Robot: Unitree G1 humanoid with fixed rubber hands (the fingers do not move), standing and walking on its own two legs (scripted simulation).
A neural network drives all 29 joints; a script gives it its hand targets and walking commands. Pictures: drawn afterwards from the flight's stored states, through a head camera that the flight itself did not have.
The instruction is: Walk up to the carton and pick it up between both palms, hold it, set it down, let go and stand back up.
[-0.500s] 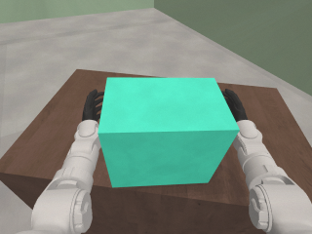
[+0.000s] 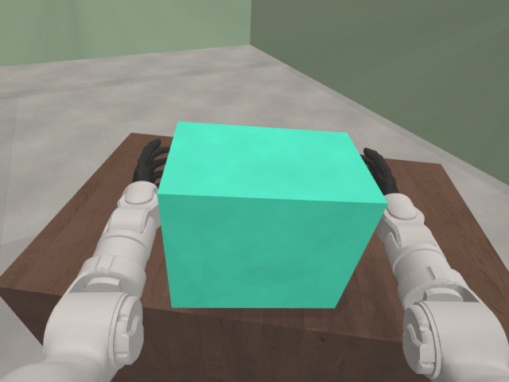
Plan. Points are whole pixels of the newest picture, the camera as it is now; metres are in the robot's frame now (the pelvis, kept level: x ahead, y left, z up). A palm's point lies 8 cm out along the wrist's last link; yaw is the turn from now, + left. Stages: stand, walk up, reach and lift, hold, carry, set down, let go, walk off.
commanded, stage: reach and lift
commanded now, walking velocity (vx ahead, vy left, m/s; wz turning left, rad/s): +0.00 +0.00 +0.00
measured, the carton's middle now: (260, 219) +0.40 +0.04 +0.10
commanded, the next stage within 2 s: hold in 1.48 s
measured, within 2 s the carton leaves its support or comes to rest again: neither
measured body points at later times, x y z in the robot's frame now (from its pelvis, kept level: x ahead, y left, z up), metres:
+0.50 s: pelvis +0.00 +0.01 +0.00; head -0.09 +0.03 +0.44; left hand +0.39 +0.23 +0.21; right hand +0.40 -0.16 +0.23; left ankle +0.02 +0.13 -0.75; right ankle +0.04 -0.11 -0.75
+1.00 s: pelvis +0.00 +0.01 +0.00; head -0.10 +0.03 +0.44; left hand +0.38 +0.24 +0.22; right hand +0.39 -0.16 +0.23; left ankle +0.02 +0.13 -0.75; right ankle +0.04 -0.11 -0.75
